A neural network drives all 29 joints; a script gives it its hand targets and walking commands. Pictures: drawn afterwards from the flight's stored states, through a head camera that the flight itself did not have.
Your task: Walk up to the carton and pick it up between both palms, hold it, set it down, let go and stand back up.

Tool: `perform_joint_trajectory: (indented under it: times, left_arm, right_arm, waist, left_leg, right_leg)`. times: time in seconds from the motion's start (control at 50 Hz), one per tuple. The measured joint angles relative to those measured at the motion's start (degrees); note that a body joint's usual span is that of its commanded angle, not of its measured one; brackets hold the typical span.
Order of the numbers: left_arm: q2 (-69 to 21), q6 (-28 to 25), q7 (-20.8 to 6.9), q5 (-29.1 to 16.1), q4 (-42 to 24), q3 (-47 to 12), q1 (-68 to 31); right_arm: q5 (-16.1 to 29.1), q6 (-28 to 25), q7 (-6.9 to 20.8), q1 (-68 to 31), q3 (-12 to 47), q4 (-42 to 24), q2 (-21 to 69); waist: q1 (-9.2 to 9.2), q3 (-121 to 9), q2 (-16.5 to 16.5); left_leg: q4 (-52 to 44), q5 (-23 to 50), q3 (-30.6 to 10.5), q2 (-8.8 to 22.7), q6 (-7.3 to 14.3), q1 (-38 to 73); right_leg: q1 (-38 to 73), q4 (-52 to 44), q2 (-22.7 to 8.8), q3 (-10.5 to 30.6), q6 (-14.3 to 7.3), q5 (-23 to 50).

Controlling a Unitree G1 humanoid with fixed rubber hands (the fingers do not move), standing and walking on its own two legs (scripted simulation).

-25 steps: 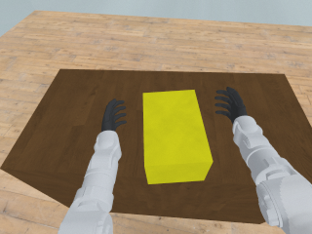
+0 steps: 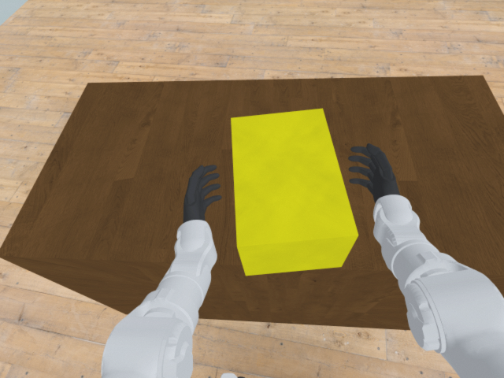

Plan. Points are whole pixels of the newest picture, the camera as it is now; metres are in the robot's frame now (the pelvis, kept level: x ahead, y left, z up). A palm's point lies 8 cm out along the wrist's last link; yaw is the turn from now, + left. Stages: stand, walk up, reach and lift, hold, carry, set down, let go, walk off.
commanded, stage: reach and lift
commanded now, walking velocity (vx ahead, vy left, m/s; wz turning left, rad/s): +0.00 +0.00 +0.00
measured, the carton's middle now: (284, 190) +0.46 +0.01 -0.04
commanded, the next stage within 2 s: none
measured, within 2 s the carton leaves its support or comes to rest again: neither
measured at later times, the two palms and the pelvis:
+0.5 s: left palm (209, 212) +0.38 +0.13 +0.01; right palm (368, 194) +0.43 -0.13 +0.01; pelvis +0.00 -0.02 +0.00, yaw +1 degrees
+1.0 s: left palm (208, 215) +0.38 +0.13 +0.01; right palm (369, 201) +0.41 -0.13 +0.01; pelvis +0.02 -0.01 +0.02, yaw +0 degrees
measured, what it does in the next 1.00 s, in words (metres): stands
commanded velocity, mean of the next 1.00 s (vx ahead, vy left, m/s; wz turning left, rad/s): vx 0.00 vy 0.00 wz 0.00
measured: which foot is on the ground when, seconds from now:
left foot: down 0.00-1.00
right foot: down 0.00-1.00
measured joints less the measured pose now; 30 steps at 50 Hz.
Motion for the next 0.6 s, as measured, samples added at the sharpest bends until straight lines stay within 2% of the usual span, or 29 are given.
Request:
perform_joint_trajectory:
  times: [0.12,0.2,0.3,0.5,0.6]
  left_arm:
    - [-0.2,-1.0,0.0,-0.4,-0.5,-0.2,0.3]
    - [-0.9,-1.5,-0.2,0.8,-0.6,1.0,-0.5]
    - [-2.3,-1.6,0.3,6.1,-1.3,6.0,-0.9]
    - [-3.7,-0.9,0.2,13.8,-3.4,13.0,-0.6]
    - [-4.9,-1.6,-1.6,20.5,-5.4,18.7,0.1]
  right_arm:
    - [0.2,0.2,-0.3,0.0,0.5,-0.7,0.2]
    - [-2.4,0.6,-0.9,-0.6,-0.9,-1.7,2.7]
    - [-7.0,-0.3,-3.7,-0.6,-6.5,-2.0,5.9]
    - [-16.9,-0.5,-4.8,0.8,-15.4,-4.9,8.5]
    - [-25.9,-0.8,-4.5,2.3,-23.7,-8.1,10.9]
  waist:
    - [-0.09,-0.4,-0.3]
    - [-0.63,-0.2,-0.6]
    - [-1.41,0.6,-0.5]
    - [-2.05,3.0,-0.6]
    - [-2.97,4.8,-0.8]
  left_leg:
    - [0.4,0.0,-0.4,0.1,-0.3,-1.1]
    - [0.3,0.2,-0.6,0.1,-0.5,-1.5]
    - [-0.2,0.6,-1.4,0.1,-0.9,-1.2]
    - [-2.4,1.5,-1.5,0.2,-1.0,1.9]
    - [-4.7,2.4,-1.4,-0.2,-0.9,4.5]
  right_leg:
    - [-1.2,0.9,0.1,-0.4,-0.4,-0.3]
    - [-1.8,1.2,0.1,-0.7,-0.6,-0.4]
    - [-1.2,0.7,0.2,-1.4,-0.9,-0.3]
    - [1.8,-1.4,0.3,-1.4,-1.2,0.5]
    - [4.2,-3.1,0.0,-1.4,-1.1,1.0]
